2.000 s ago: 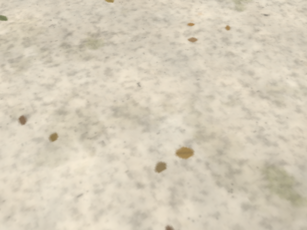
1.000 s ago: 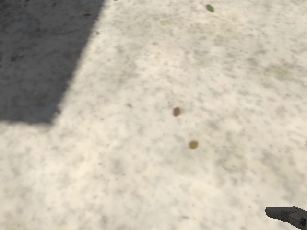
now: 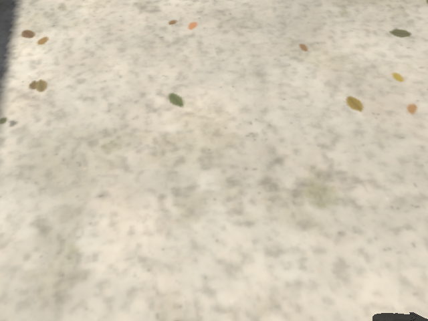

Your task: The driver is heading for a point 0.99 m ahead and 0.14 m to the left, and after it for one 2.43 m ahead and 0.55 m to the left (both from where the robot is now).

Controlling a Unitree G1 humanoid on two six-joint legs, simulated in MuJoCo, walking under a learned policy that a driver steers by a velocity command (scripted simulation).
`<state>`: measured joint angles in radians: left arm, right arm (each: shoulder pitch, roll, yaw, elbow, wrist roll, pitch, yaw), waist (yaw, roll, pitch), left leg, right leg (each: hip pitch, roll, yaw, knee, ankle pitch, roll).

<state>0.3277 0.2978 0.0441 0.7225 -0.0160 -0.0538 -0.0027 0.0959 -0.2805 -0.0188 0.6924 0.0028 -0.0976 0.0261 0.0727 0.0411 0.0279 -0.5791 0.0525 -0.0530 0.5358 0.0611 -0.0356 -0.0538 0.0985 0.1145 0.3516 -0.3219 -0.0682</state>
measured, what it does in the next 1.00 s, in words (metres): walks ahead: left foot, then right foot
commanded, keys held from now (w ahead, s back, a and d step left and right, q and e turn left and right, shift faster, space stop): w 0.54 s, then w+q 0.46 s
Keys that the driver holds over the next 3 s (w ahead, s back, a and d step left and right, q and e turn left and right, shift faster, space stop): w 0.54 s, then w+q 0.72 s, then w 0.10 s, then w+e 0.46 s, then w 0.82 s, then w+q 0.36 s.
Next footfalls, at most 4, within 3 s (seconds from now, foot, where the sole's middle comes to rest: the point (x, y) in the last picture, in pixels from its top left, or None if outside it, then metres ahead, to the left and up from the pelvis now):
0.06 left None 0.22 0.14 -0.78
0.60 right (281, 310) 0.51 -0.11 -0.78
1.14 left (198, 232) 0.76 0.16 -0.78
1.66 right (232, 154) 1.12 0.07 -0.78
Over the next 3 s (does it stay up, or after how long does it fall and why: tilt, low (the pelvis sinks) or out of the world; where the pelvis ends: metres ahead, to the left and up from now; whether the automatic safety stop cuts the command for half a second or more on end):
stays up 1.66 0.22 0.01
